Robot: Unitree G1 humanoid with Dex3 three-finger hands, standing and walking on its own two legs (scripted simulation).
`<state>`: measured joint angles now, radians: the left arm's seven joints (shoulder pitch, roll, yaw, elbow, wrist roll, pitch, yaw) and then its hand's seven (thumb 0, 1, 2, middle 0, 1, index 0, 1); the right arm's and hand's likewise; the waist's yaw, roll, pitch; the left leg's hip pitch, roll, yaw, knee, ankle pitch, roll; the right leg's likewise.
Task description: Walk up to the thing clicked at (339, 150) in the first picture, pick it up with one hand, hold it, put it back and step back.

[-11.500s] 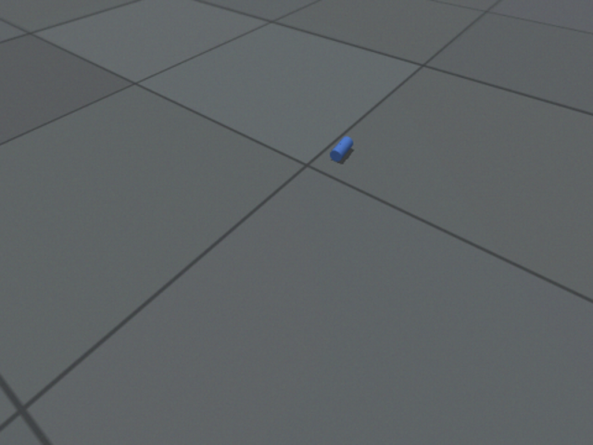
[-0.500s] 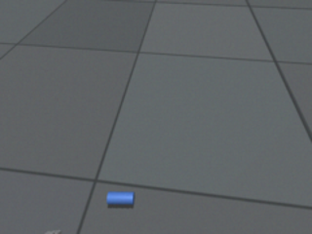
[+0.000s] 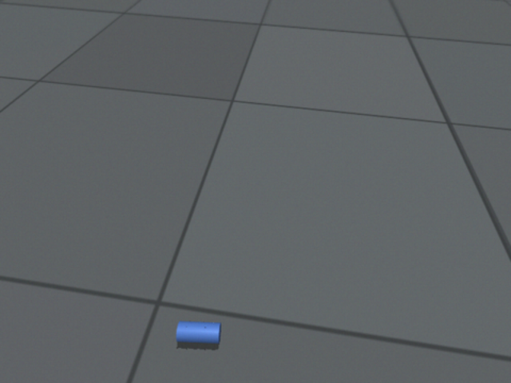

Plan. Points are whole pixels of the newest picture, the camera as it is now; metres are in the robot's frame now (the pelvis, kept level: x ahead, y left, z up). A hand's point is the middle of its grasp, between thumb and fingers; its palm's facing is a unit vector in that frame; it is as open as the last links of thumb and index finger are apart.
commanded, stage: walk up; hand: left
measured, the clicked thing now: (199, 332) +0.44 +0.22 -0.75
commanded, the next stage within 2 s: none
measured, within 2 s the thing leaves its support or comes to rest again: neither
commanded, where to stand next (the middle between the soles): +0.04 -0.01 m, yaw -1 degrees
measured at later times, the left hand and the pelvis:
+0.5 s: hand out of the picture +0.05 +0.24 -0.16, palm faces +0.03 -0.94 -0.33, open 7.3 cm; pelvis +0.00 -0.02 +0.00, yaw +1 degrees
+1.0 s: hand out of the picture +0.07 +0.26 -0.17, palm faces +0.05 -0.94 -0.33, open 7.3 cm; pelvis +0.03 -0.01 -0.01, yaw +2 degrees
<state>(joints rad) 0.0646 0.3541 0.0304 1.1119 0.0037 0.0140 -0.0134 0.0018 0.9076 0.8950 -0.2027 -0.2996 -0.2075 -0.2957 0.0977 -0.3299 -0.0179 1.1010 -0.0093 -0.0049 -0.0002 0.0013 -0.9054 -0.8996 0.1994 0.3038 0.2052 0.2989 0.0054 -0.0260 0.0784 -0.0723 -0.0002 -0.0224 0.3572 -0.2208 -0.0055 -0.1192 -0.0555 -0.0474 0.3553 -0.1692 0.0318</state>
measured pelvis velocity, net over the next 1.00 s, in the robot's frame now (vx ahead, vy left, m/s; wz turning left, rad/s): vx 0.03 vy -0.01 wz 0.03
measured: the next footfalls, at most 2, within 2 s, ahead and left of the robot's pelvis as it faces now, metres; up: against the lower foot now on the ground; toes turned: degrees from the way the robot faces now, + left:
right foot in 1.26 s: +0.23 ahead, -0.13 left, +0.00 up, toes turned +0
left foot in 1.66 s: +0.05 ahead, +0.15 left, +0.00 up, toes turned +4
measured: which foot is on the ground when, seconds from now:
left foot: down 0.00-1.00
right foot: down 0.00-1.00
